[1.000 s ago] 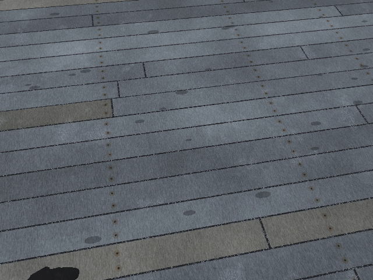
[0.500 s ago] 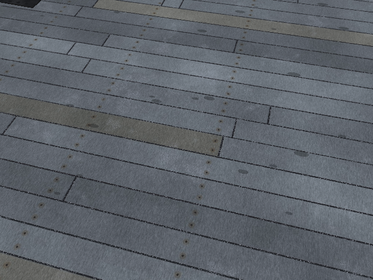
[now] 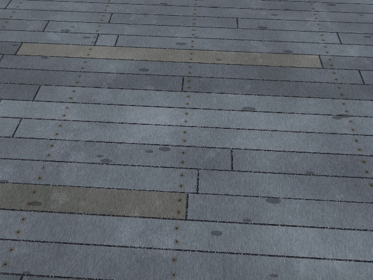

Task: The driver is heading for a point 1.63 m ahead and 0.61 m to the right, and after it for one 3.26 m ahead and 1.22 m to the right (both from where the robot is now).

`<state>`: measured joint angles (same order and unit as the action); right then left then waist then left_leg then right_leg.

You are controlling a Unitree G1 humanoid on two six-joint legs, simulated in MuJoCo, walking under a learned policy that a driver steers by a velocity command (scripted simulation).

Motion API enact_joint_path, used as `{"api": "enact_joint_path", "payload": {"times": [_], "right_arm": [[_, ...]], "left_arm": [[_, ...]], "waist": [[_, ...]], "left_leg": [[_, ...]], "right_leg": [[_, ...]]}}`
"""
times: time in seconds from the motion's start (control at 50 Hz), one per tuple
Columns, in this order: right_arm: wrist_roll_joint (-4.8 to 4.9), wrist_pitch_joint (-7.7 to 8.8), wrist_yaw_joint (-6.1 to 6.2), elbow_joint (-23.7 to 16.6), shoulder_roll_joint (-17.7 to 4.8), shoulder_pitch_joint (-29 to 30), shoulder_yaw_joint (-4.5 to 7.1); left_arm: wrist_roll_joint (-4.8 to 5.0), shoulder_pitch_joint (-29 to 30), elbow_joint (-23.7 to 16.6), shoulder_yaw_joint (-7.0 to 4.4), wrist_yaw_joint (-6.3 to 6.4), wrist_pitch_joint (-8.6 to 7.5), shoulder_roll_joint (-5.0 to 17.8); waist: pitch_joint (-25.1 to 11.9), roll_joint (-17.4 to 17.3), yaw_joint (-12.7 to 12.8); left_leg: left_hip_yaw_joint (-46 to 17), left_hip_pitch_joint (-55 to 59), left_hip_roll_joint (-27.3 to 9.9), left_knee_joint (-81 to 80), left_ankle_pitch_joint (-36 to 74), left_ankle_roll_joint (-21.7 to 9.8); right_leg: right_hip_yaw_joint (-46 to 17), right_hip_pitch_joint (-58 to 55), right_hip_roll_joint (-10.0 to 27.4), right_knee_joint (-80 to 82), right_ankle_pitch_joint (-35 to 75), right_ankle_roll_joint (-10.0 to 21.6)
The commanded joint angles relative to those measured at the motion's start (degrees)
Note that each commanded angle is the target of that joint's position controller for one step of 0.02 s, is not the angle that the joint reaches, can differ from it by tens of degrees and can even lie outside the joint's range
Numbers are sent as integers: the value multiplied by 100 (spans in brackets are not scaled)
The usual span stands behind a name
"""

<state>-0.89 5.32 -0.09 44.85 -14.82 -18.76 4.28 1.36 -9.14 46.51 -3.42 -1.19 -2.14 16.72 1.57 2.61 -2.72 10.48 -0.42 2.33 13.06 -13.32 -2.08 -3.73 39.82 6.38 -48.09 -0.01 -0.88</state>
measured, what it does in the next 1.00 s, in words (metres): walks ahead, turning right: right foot, then left foot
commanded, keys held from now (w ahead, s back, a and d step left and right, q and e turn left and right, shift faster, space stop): w+e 0.98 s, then w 0.02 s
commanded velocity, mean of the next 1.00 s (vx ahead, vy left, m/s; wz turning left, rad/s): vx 0.50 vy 0.00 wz -0.55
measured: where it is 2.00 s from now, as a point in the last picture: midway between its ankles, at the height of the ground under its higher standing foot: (295, 151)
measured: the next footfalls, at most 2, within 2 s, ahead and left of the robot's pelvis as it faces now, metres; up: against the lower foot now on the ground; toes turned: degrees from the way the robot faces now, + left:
right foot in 0.20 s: +0.28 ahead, -0.14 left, +0.00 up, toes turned -10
left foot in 0.68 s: +0.59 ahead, -0.01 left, +0.00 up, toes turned -28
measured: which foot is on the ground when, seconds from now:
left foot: down 0.00-0.20, up 0.22-0.66, down 0.68-1.00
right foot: up 0.00-0.18, down 0.20-0.66, up 0.68-1.00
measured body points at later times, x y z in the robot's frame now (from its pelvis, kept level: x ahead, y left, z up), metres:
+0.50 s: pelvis +0.28 -0.07 +0.00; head +0.31 -0.09 +0.45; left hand +0.42 +0.19 -0.10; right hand +0.41 -0.37 -0.08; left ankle +0.48 +0.08 -0.68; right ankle +0.24 -0.14 -0.74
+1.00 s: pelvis +0.55 -0.12 +0.00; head +0.57 -0.13 +0.45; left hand +0.85 -0.01 -0.09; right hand +0.41 -0.37 -0.12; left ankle +0.56 +0.00 -0.74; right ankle +0.57 -0.33 -0.68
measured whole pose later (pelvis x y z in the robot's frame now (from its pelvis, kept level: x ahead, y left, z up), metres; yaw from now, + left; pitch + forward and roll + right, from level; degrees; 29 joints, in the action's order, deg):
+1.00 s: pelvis +0.55 -0.12 +0.00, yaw -35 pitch +1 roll +2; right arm -0.2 5.2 -0.1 47.4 -15.9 -18.7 4.1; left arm 1.3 -9.4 36.5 -4.3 -0.9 -0.9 17.7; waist 2.1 2.6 -4.4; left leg 8.3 -2.8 1.0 15.2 -13.7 -0.8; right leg -3.4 40.0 5.5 -51.2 -5.8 -0.5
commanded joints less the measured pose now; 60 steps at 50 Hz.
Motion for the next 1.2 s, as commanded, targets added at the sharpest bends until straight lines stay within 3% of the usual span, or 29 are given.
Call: {"api": "enact_joint_path", "payload": {"times": [0.02, 0.08, 0.12, 0.16, 0.18, 0.2, 0.22, 0.24, 0.26, 0.28, 0.3, 0.32, 0.38, 0.48, 0.56, 0.62, 0.66, 0.68, 0.7, 0.72, 0.74, 0.76, 0.78, 0.82, 1.0, 1.1, 1.14, 1.18, 1.2], "right_arm": [[57, 61, 72, -279, -903, 196, 231], [149, -64, 89, -110, -1001, 8, 282], [185, -156, 118, -82, -1124, 76, 317], [215, -258, 167, -111, -1288, 198, 350], [248, -295, 185, -139, -1290, 318, 329], [166, -251, 213, -217, -1134, 251, 251], [7, -85, 134, -545, -320, -190, -8], [178, 173, 31, -563, -699, 174, 14], [392, 284, -26, -722, -914, 765, 61], [328, 332, 1, -759, -834, 855, 34], [128, 313, 59, -692, -883, 911, 73], [74, 259, 62, -691, -909, 804, 103], [14, 82, 52, -676, -745, 694, 84], [32, 45, 15, -930, -448, 1701, -61], [138, 132, -82, -1068, -622, 2162, -17], [158, 218, -123, -1032, -830, 1907, 82], [88, 277, -72, -817, -1041, 973, 215], [7, 279, -20, -751, -1355, 140, 294], [-51, 202, -60, -533, -1805, -254, 392], [86, 178, -84, -613, -1236, -85, 286], [106, 141, -54, -667, -870, 153, 182], [53, 103, -46, -681, -771, 410, 125], [31, 80, -36, -627, -655, 557, 85], [10, 108, -13, -544, -588, 612, 57], [94, 61, 31, -128, -1030, 390, 172], [254, -69, -16, 209, -1248, -64, 209], [306, -129, 7, 278, -1422, -29, 242], [276, -170, 64, 302, -1318, 15, 158], [76, -115, 59, 88, -869, -106, -10]], "left_arm": [[-25, 552, -494, 27, -105, -67, 128], [-22, 901, -746, 24, -203, -62, 177], [-18, 857, -862, -28, -258, -49, 279], [2, 196, -797, -184, -256, -11, 547], [18, -645, -603, -347, -208, -1, 815], [15, -1548, -406, -549, -93, 58, 1292], [78, -1306, -546, -651, -35, 52, 1883], [-5, -1437, -686, -480, -72, -30, 1438], [-59, -1338, -645, -390, -76, -98, 1081], [-29, -984, -656, -345, -87, -155, 942], [-14, -632, -715, -271, -65, -169, 684], [-86, -430, -818, -245, -32, -176, 664], [-74, -371, -877, -272, 50, -192, 754], [-7, -698, -784, -327, 185, -122, 935], [35, -1055, -666, -328, 210, -47, 908], [7, -1016, -684, -340, 232, -9, 888], [-28, -900, -770, -244, 216, -8, 595], [-127, -994, -872, -111, 198, -25, 236], [73, -1792, -1065, -27, 196, -87, 2], [146, -1706, -883, -133, 222, -82, 656], [87, -1067, -945, -220, 219, -46, 954], [15, -778, -999, -225, 225, -17, 891], [-40, -597, -1075, -239, 205, -17, 818], [31, -652, -1123, -221, 136, 28, 584], [-14, 360, -1457, -55, -49, 17, 164], [-10, 973, -1722, -30, -168, -40, 178], [-70, 678, -1704, -137, -171, -36, 399], [-78, -881, -1253, -415, -82, 4, 889], [-114, -1709, -1099, -545, 36, 58, 1424]], "waist": [[359, -444, -60], [457, -468, -139], [306, -606, 5], [-225, -809, 436], [-666, -723, 929], [-1186, -222, 1302], [-1697, 1478, 629], [-2404, 587, 970], [-1647, 295, 1057], [-974, -191, 747], [-707, -327, 550], [-535, -84, 352], [-410, -119, 176], [-179, 139, 542], [-161, 257, 720], [-193, 456, 506], [-677, 395, 2], [-1473, -338, -291], [-1954, -2291, 112], [-1517, -1617, -31], [-843, -1062, -195], [-504, -703, -109], [-232, -695, -27], [-115, -946, 124], [93, -592, -112], [338, -595, -171], [45, -793, 153], [-863, -699, 1019], [-1635, 234, 1166]], "left_leg": [[-251, -274, -1672, -663, 1777, -758], [-103, 405, -1861, -353, 2193, -671], [43, 685, -1907, 155, 3558, -551], [177, 733, -1833, 1333, 5410, -391], [324, 327, -1628, 2478, 5450, -210], [327, -983, -1376, 4163, 3848, 75], [-118, -3688, -17, 6581, -1493, 554], [-1638, -4318, -20, 7023, -1961, 364], [-1667, -4651, -301, 6880, -1561, 197], [-1629, -4538, -575, 6216, -1101, 129], [-1590, -4188, -775, 5683, -853, 148], [-1607, -3763, -845, 5463, -702, 207], [-1448, -3382, -841, 4678, -437, 437], [-1310, -2985, -468, 2540, 1388, 644], [-1453, -2710, -257, 1729, 1645, 573], [-1532, -2362, -243, 1468, 1042, 340], [-1546, -917, -441, 1203, 969, 9], [-2554, 514, -1451, 1240, 533, -338], [-5377, 1986, -2658, 599, -812, -1325], [-5691, 1711, -2666, 352, -2123, -1262], [-4652, 1077, -2377, 317, -1872, -987], [-3870, 439, -2113, 254, -1048, -830], [-3337, -13, -1902, 149, -394, -789], [-2580, -487, -1674, -118, 250, -737], [-788, -325, -1584, -422, 1756, -725], [-589, 280, -1859, -250, 2384, -676], [-436, 517, -1894, 441, 4224, -572], [-45, -313, -1544, 2405, 4704, -255], [61, -2211, -1103, 4446, 2179, 37]], "right_leg": [[211, -127, 12, 706, 491, 99], [415, 111, -66, 1086, 18, 294], [689, -186, -296, 1196, -528, 489], [1041, -1205, -751, 1139, -1097, 752], [1085, -2416, -1010, 1487, -851, 959], [135, -4153, -587, 1674, -680, 1269], [-3333, -6082, 999, 2348, -1518, 2542], [-4474, -6430, 1288, 3111, -2126, 2612], [-3566, -5938, 1112, 3156, -1856, 2270], [-2826, -5015, 846, 3140, -1223, 2038], [-2291, -4325, 638, 3185, -665, 1875], [-2076, -3708, 531, 3272, -73, 1907], [-1547, -2955, 294, 3476, 597, 1867], [-1012, -2419, -183, 3447, -11, 1443], [-1516, -2746, -11, 3089, -633, 1305], [-2024, -3108, 154, 2574, -675, 1160], [-1821, -2844, -234, 1572, -382, 876], [-1284, -2152, -636, -65, -1305, 651], [-619, -126, -1308, -1826, -3532, 311], [-748, 562, -789, -2554, -3223, 223], [-624, 674, -603, -2693, -2677, 193], [-473, 474, -421, -2592, -2278, 160], [-473, 366, -279, -2327, -2014, 141], [-352, -3, -82, -2008, -1783, 135], [132, -58, -65, 283, 14, 71], [432, -379, -340, 1287, -461, 386], [677, -1101, -647, 1514, -946, 613], [706, -3577, -899, 1906, -396, 934], [-1162, -5653, 383, 1730, -290, 1431]]}}
Velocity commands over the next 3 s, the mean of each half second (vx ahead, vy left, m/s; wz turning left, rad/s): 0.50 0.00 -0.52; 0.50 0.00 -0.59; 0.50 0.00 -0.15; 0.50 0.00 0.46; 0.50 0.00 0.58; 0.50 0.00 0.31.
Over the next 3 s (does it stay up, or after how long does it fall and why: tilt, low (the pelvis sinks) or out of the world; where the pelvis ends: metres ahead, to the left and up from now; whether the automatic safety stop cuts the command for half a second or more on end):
stays up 1.54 -0.51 0.00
